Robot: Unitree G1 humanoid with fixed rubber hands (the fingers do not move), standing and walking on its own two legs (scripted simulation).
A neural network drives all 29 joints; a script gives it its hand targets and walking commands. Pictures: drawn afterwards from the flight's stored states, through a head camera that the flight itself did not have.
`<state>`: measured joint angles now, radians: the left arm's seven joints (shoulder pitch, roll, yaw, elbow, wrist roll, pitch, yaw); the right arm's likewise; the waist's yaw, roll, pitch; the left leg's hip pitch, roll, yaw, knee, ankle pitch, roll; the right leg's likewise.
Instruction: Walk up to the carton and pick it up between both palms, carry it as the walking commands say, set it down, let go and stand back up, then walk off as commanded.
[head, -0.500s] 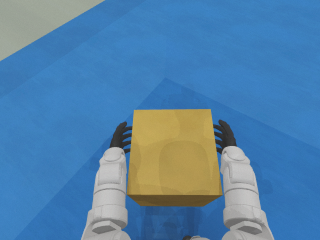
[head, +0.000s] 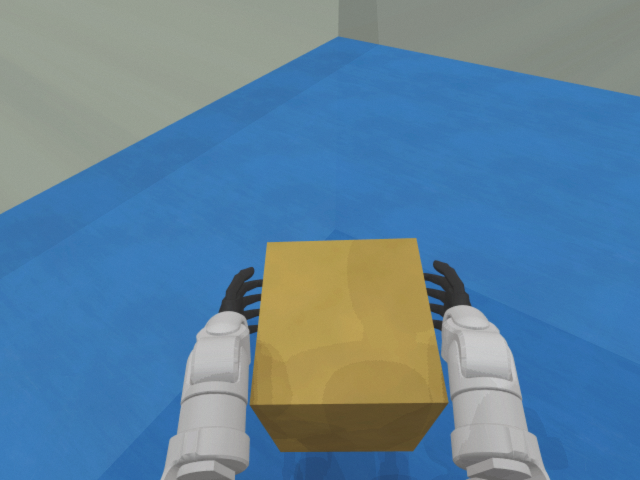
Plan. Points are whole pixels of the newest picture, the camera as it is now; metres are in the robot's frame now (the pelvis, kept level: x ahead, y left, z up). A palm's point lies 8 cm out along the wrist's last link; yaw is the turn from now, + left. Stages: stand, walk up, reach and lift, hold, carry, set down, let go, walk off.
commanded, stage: reach and lift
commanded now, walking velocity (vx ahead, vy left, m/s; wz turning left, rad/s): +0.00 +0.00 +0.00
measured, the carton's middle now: (343, 352) +0.30 -0.02 -0.02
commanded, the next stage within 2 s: hold in 1.26 s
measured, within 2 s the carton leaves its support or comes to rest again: neither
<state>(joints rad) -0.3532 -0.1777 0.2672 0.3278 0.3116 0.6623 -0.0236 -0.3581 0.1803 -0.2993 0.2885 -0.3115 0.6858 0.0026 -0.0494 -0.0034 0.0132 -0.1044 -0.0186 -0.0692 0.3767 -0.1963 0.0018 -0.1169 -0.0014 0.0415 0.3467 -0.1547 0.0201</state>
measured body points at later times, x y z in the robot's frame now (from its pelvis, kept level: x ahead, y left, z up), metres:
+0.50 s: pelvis +0.00 +0.00 +0.00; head -0.04 +0.00 +0.45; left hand +0.31 +0.14 +0.05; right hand +0.31 -0.15 +0.05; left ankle +0.01 +0.12 -0.75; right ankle +0.03 -0.13 -0.75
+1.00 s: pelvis +0.01 -0.01 +0.00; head -0.04 -0.01 +0.45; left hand +0.31 +0.14 +0.05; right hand +0.31 -0.15 +0.05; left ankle +0.01 +0.12 -0.75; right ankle +0.03 -0.13 -0.75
